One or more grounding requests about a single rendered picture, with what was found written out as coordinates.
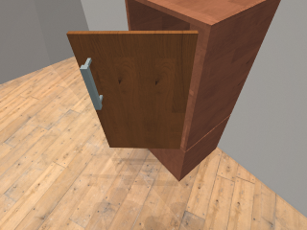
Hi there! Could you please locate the cupboard door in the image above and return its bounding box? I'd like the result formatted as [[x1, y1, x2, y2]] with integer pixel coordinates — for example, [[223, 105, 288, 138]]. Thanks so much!
[[66, 31, 199, 150]]

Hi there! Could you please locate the handle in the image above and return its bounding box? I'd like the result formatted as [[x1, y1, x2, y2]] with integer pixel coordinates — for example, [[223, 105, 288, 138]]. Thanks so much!
[[80, 57, 103, 110]]

